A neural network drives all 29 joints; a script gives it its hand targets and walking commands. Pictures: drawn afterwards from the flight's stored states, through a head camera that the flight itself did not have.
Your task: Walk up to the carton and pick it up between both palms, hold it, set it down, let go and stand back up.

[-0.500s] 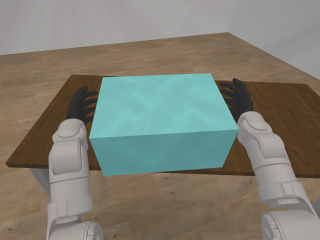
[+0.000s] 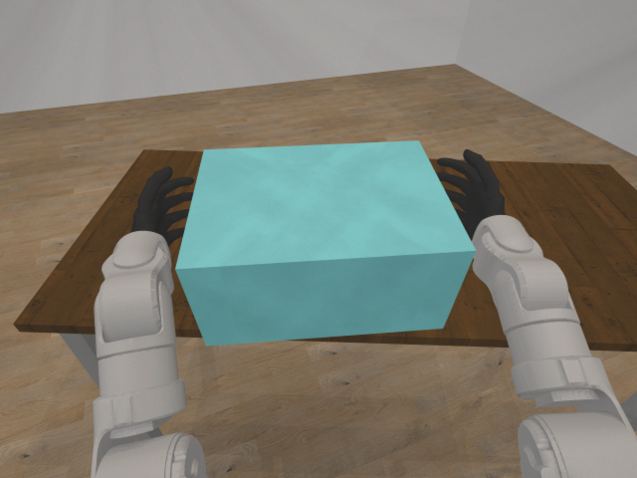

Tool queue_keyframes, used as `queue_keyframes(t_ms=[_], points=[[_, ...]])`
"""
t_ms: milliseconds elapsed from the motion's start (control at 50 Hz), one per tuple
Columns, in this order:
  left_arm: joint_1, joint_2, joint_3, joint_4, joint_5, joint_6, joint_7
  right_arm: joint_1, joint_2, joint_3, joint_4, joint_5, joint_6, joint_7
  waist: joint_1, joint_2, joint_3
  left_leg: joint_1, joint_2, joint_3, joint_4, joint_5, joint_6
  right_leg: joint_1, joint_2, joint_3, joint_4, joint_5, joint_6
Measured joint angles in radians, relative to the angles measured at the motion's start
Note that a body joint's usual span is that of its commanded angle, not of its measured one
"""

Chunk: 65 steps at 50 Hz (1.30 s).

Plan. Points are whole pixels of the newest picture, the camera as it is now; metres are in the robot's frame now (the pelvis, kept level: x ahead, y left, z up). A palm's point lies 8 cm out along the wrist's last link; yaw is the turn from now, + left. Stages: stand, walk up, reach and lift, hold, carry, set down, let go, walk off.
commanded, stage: hold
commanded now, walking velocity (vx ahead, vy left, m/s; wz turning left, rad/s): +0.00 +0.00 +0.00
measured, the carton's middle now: (319, 236) +0.39 +0.01 +0.15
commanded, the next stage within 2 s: none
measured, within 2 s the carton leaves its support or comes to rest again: neither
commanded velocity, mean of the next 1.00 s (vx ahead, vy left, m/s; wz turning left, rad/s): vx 0.00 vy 0.00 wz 0.00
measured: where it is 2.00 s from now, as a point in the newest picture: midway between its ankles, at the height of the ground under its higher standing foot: outside the picture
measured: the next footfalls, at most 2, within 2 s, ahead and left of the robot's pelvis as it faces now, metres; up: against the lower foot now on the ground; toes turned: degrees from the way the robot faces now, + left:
none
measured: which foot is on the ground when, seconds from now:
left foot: down 0.00-1.00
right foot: down 0.00-1.00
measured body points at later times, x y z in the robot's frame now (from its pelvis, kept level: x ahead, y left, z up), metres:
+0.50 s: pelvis +0.00 +0.00 +0.00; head -0.04 +0.03 +0.45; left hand +0.36 +0.20 +0.19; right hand +0.37 -0.18 +0.20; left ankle +0.04 +0.13 -0.75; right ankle -0.02 -0.12 -0.75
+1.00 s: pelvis +0.00 +0.00 +0.00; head -0.04 +0.03 +0.45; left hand +0.37 +0.21 +0.18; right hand +0.38 -0.18 +0.20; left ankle +0.04 +0.13 -0.75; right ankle -0.02 -0.12 -0.75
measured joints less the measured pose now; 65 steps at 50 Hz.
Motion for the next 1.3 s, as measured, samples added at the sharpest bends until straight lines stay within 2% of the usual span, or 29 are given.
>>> queue_keyframes(t_ms=[180, 380, 560, 900, 1100, 1300], points=[[0.012, 0.004, 0.0, 0.014, 0.006, -0.008, -0.007, 0.003, 0.003, 0.01, 0.02, 0.005, -0.007, -0.006, -0.001, -0.02, -0.013, 0.009, -0.002, -0.001, 0.006, -0.012, -0.002, 0.013, -0.002, -0.001, -0.001, -0.009, 0.0], [0.039, 0.003, -0.019, -0.063, 0.0, 0.01, 0.005, 0.021, -0.007, 0.015, -0.029, 0.036, -0.011, -0.007, -0.007, -0.006, -0.004, 0.013, -0.004, 0.002, 0.022, -0.025, -0.001, 0.027, -0.004, 0.002, -0.009, -0.007, 0.004], [0.033, -0.007, -0.009, -0.031, 0.001, 0.012, 0.0, 0.026, -0.01, 0.017, -0.025, 0.023, 0.009, -0.008, -0.005, 0.001, 0.004, 0.014, -0.001, 0.004, 0.014, -0.014, 0.001, 0.02, -0.002, 0.005, -0.004, -0.003, 0.003], [-0.021, 0.005, 0.004, 0.06, 0.007, -0.023, -0.004, -0.021, 0.005, -0.009, 0.05, -0.012, -0.016, 0.003, 0.005, -0.01, -0.02, 0.007, -0.002, 0.002, 0.007, -0.008, 0.001, 0.009, -0.002, 0.004, 0.001, -0.004, 0.001], [0.021, 0.003, -0.013, 0.001, 0.003, -0.013, 0.003, 0.008, -0.001, 0.007, 0.018, 0.022, -0.023, -0.002, -0.003, -0.007, -0.004, 0.007, -0.003, 0.001, 0.024, -0.02, 0.001, 0.019, -0.004, 0.002, -0.003, -0.004, 0.004], [0.013, -0.007, -0.012, 0.005, 0.002, -0.012, 0.006, 0.017, 0.001, -0.008, 0.004, 0.005, -0.017, 0.005, 0.006, -0.002, -0.011, 0.0, -0.001, 0.006, 0.018, -0.014, 0.002, 0.004, -0.001, 0.008, 0.004, -0.003, 0.002]])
